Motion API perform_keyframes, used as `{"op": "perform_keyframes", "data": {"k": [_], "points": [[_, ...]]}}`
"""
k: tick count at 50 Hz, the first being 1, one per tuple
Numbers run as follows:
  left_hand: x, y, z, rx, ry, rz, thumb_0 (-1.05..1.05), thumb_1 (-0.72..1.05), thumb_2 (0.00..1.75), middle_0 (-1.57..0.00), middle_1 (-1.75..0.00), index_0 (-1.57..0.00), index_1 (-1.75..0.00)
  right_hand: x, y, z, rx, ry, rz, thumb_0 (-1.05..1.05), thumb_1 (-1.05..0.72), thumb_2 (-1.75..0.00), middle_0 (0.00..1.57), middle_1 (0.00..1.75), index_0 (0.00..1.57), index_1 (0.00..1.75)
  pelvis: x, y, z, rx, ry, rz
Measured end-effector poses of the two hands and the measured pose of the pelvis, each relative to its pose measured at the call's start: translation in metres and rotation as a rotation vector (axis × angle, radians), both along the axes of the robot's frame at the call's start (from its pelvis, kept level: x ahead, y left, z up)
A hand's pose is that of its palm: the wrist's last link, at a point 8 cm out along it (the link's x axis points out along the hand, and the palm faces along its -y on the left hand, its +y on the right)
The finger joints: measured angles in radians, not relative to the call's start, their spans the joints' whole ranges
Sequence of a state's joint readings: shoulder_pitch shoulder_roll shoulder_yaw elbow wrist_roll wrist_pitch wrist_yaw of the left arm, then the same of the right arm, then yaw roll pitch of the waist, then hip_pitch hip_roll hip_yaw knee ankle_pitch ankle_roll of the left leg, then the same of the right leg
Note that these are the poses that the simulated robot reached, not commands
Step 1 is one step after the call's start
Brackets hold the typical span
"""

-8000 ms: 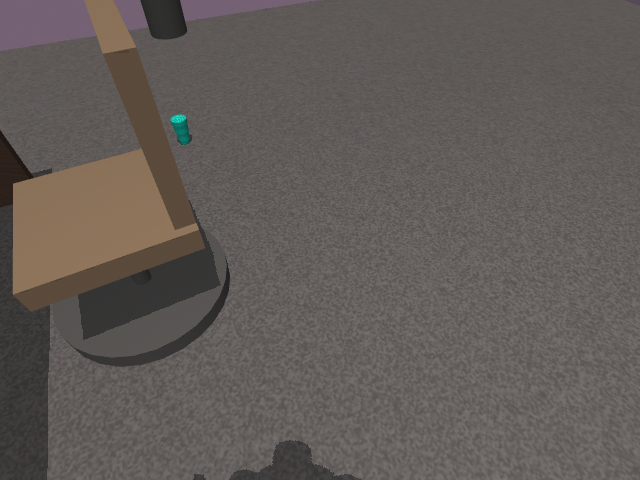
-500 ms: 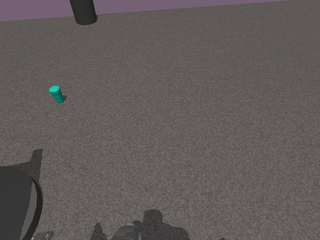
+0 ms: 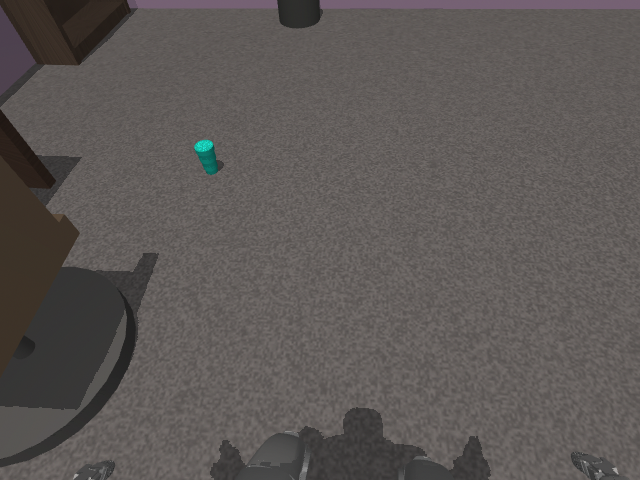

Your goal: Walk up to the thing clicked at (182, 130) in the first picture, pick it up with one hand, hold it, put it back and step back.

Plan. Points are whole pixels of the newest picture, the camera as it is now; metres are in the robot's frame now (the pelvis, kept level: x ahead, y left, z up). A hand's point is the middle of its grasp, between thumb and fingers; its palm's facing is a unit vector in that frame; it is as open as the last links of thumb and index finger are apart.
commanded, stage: walk up
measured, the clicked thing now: (208, 158) +1.39 +0.62 -0.66
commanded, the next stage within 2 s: stand in 1.28 s
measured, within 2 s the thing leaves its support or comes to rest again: neither
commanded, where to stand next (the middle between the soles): +0.07 +0.03 m, yaw +16 degrees
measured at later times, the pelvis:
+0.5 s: pelvis +0.01 +0.01 +0.01, yaw +14 degrees
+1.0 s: pelvis +0.01 +0.04 +0.03, yaw +19 degrees
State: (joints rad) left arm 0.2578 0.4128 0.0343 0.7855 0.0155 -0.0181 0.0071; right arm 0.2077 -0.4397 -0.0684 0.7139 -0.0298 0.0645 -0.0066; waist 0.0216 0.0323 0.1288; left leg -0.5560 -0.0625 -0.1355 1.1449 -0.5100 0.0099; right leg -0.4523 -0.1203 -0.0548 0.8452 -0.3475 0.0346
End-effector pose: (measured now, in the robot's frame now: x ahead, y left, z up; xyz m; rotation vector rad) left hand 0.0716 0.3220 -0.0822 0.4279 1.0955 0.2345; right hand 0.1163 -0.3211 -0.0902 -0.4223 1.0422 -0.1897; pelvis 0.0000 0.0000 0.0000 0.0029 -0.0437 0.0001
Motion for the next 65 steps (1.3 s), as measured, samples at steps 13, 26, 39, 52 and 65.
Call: {"op": "perform_keyframes", "data": {"k": [13,26,39,52,65], "points": [[-0.064,0.054,0.018,0.103,0.041,0.165,0.01,0.9,0.9,-0.21,-0.3,-0.21,-0.3,0.016,0.014,-0.001,0.008,0.133,0.119,0.0,-0.91,-0.9,0.2,0.3,0.21,0.3,-0.004,0.01,0.005,0.028,0.036,0.153],[-0.073,0.023,-0.004,-0.021,0.046,0.261,0.01,0.91,0.9,-0.2,-0.3,-0.2,-0.3,0.03,0.034,-0.005,-0.01,0.167,0.15,0.0,-0.91,-0.9,0.2,0.3,0.21,0.3,0.012,0.014,0.009,-0.014,0.011,0.255],[-0.086,0.038,-0.016,-0.096,0.049,0.346,0.01,0.9,0.9,-0.2,-0.3,-0.21,-0.3,0.067,0.089,0.007,0.004,0.085,0.257,0.0,-0.91,-0.9,0.2,0.3,0.21,0.3,0.006,0.04,0.014,0.001,0.011,0.31],[-0.104,0.034,-0.002,-0.112,0.094,0.39,0.01,0.91,0.9,-0.2,-0.3,-0.2,-0.3,0.091,0.117,0.02,0.05,0.082,0.297,0.0,-0.91,-0.9,0.2,0.3,0.21,0.3,0.007,0.038,0.035,-0.017,-0.001,0.325],[-0.094,0.016,0.007,-0.143,0.082,0.394,0.01,0.91,0.9,-0.2,-0.3,-0.2,-0.3,0.092,0.109,0.029,0.059,0.103,0.282,0.0,-0.91,-0.9,0.2,0.3,0.21,0.3,0.008,0.031,0.048,-0.006,-0.001,0.333]]}}
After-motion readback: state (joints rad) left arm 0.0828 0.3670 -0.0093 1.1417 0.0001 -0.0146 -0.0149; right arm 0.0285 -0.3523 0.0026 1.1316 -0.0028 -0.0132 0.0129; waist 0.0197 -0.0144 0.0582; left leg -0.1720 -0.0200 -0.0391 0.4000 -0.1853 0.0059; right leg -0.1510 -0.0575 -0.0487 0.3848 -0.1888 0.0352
